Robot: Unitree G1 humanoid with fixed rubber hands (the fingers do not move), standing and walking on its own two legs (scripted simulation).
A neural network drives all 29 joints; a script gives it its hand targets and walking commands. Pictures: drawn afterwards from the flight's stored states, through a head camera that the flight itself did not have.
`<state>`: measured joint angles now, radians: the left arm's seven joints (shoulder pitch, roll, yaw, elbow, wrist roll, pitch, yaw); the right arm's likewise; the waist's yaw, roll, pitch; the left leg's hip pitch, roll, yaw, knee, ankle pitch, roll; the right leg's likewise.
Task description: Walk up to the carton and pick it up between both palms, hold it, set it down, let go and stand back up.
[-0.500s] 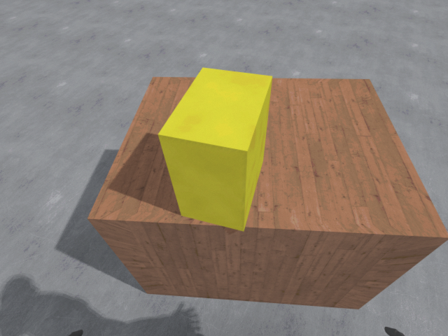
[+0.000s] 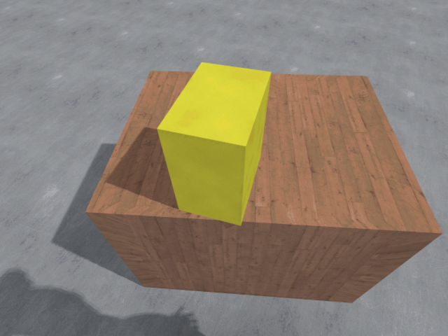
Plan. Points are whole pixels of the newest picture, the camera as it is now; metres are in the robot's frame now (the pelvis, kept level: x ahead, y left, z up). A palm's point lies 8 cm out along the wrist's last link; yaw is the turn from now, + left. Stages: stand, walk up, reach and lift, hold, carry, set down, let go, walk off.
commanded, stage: walk up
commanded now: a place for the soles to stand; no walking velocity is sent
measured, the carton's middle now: (221, 146) +0.52 +0.02 +0.00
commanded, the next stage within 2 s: reach and lift in 0.78 s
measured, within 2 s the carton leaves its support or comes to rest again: neither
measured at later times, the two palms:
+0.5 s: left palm out of the picture +0.08 +0.31 -0.10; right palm out of the picture +0.06 -0.31 -0.11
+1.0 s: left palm (85, 322) +0.17 +0.28 -0.11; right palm out of the picture +0.12 -0.31 -0.12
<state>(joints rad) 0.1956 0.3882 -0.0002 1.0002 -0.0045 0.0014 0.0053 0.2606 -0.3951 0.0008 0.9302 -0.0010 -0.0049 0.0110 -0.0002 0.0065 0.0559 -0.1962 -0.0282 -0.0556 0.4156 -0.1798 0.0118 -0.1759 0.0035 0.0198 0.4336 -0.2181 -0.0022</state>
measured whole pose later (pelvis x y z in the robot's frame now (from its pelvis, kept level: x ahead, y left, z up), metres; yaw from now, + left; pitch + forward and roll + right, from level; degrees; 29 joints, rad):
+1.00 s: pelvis +0.00 +0.00 -0.03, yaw +0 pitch -5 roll +0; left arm 0.02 0.37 0.00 0.54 0.03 0.50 0.01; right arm 0.07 -0.38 -0.12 0.95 -0.08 -0.07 0.07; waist 0.00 -0.01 0.16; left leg -0.31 -0.02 -0.05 0.73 -0.34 0.00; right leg -0.28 0.01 0.01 0.72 -0.37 0.00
